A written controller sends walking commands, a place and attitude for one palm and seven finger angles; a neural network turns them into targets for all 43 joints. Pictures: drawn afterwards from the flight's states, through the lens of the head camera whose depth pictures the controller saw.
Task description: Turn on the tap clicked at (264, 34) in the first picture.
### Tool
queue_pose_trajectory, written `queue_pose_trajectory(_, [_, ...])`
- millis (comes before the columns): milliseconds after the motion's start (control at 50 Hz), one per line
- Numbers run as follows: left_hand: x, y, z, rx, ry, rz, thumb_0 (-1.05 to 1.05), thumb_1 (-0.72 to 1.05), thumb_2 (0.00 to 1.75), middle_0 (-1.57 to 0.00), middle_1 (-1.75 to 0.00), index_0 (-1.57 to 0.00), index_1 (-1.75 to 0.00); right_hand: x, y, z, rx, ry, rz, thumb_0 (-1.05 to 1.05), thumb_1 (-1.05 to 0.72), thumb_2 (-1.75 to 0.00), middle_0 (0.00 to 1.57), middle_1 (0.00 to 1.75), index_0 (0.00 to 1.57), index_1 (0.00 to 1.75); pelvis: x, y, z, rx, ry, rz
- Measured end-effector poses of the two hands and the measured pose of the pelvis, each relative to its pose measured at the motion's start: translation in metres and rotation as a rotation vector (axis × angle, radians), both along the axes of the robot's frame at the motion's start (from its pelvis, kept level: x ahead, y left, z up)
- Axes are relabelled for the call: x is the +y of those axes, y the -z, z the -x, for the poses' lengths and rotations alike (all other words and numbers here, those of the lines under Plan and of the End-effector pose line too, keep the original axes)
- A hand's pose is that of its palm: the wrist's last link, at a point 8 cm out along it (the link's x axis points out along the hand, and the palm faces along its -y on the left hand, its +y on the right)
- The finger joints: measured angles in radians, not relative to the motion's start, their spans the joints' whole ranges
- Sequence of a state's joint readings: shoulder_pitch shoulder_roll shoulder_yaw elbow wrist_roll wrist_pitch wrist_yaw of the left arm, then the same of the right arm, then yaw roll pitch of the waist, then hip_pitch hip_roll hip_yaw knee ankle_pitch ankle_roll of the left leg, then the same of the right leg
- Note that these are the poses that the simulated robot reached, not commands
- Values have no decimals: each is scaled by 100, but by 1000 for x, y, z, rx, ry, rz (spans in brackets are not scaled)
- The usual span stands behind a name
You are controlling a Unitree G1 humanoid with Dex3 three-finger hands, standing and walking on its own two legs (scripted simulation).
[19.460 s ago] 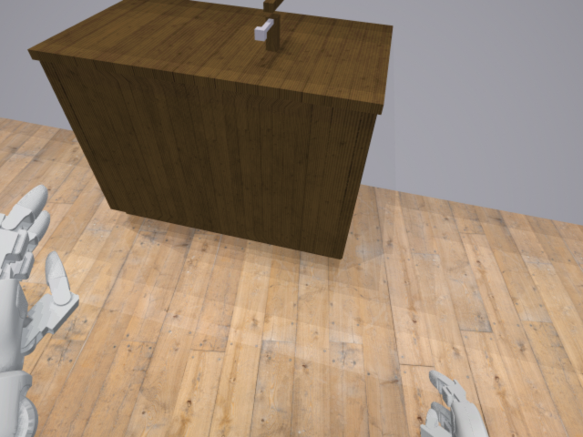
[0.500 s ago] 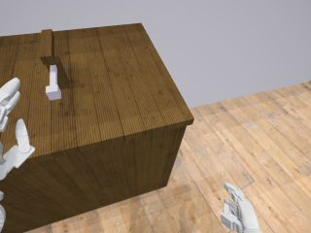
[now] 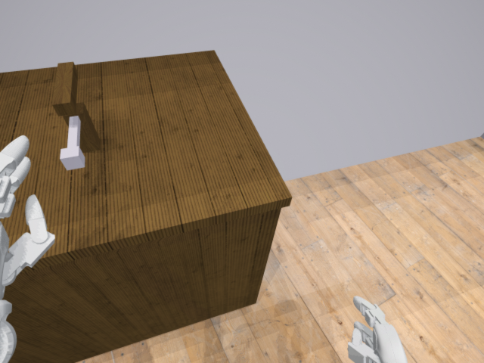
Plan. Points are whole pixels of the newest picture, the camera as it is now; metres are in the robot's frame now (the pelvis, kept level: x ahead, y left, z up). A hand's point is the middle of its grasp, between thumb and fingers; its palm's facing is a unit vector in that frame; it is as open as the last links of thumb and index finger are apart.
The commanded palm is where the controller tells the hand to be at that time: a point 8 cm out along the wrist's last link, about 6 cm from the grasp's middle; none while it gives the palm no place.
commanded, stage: come to a stop and stand still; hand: left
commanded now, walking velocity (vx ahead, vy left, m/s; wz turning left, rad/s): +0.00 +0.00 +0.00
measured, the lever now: (72, 158) +0.40 +0.32 +0.10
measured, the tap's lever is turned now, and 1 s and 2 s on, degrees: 0 0 0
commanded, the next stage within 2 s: look again from close up in 1.82 s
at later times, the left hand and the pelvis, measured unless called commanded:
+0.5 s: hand (10, 193) +0.24 +0.27 +0.22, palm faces +0.53 -0.73 -0.44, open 7.4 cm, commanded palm +0.15 +0.26 +0.17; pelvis +0.00 -0.02 +0.00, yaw +1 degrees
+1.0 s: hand (58, 229) +0.23 +0.23 +0.17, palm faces +0.37 -0.82 -0.43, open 7.4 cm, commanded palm +0.17 +0.27 +0.17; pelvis +0.01 -0.01 +0.00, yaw +0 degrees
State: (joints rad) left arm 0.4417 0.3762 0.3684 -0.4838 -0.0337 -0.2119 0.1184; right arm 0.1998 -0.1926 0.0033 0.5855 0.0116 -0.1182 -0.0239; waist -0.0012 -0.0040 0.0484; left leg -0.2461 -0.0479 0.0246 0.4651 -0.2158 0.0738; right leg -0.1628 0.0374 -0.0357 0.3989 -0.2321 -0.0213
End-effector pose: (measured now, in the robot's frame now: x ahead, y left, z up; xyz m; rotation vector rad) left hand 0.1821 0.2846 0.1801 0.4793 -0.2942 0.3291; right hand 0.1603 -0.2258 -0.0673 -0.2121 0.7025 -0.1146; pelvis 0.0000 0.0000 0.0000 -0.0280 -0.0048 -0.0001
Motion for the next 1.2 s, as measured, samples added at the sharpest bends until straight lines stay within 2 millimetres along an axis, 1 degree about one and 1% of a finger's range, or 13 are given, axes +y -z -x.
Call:
queue_pose_trajectory(160, [-4, 11, -1, 70, -26, 31, 1, 89, 89, -21, -30, -22, -31, -10, 4, -7, 26, 13, 7, 2, -91, -90, 20, 30, 20, 30, -4, 1, -8, 1, -6, -6])
queue_pose_trajectory(340, [-9, 4, 7, 38, -43, 33, 1, 89, 89, -21, -30, -22, -31, -9, 5, -14, 18, -10, -3, 2, -91, -90, 20, 30, 20, 30, -10, 1, -6, -2, -14, -7])
queue_pose_trajectory(420, [8, -33, -7, -102, -51, -135, 2, 89, 89, -22, -30, -22, -31, 1, 8, -12, 19, -101, 6, 2, -91, -90, 20, 30, 20, 30, -18, 4, 2, 0, -40, -18])
queue_pose_trajectory(480, [21, -50, -15, -166, -106, -153, 1, 89, 89, -22, -30, -22, -31, 2, 13, -11, 30, -132, -24, 2, -91, -90, 20, 30, 20, 30, -21, 4, 5, 20, -25, -18])
queue_pose_trajectory(540, [12, -39, -14, -113, -82, -117, 1, 90, 89, -21, -30, -21, -31, -5, 15, -7, 20, -110, -55, 2, -91, -90, 21, 30, 20, 30, -20, 4, 1, 37, -3, -16])
queue_pose_trajectory(640, [-19, 12, -2, 96, 10, -8, 1, 90, 89, -21, -30, -21, -31, -21, 18, 0, 46, -61, -30, 2, -91, -90, 21, 30, 20, 30, -17, 3, -6, 38, 11, -18])
queue_pose_trajectory(700, [-19, 30, 1, 157, 7, 15, 1, 89, 89, -21, -30, -22, -31, -29, 18, 1, 86, -60, 19, 2, -91, -90, 21, 30, 20, 30, -19, 3, -8, 34, 0, -18])
queue_pose_trajectory(760, [-8, 31, -1, 141, -33, 19, 1, 89, 89, -22, -30, -22, -31, -32, 15, -3, 102, -73, 53, 2, -91, -90, 20, 30, 20, 30, -21, 3, -8, 30, -15, -15])
queue_pose_trajectory(820, [-1, 18, -6, 77, -59, 10, 2, 89, 89, -22, -30, -22, -31, -31, 10, -13, 83, -89, 64, 2, -91, -90, 20, 30, 20, 30, -20, 3, -8, 26, -23, -12])
queue_pose_trajectory(900, [-6, -4, -9, -9, -34, -13, 2, 89, 89, -21, -30, -22, -31, -23, 3, -28, 22, -92, 45, 2, -91, -90, 20, 30, 20, 30, -15, 3, -10, 23, -16, -10])
queue_pose_trajectory(960, [-12, -12, -8, -26, 0, -31, 2, 89, 89, -21, -30, -21, -31, -14, -1, -37, -18, -78, 22, 2, -91, -90, 20, 30, 20, 30, -10, 2, -11, 23, -6, -9])
queue_pose_trajectory(1060, [-2, 1, -6, 53, -15, -18, 1, 89, 89, -21, -30, -22, -31, 1, -2, -39, -32, -56, -10, 2, -91, -90, 20, 30, 20, 30, -4, 1, -11, 22, 4, -7])
queue_pose_trajectory(1200, [12, 25, -1, 106, -64, 76, 1, 89, 89, -21, -30, -22, -31, 14, 1, -25, 22, -77, 9, 2, -91, -90, 21, 30, 20, 30, 2, 1, -6, 12, 2, -3])
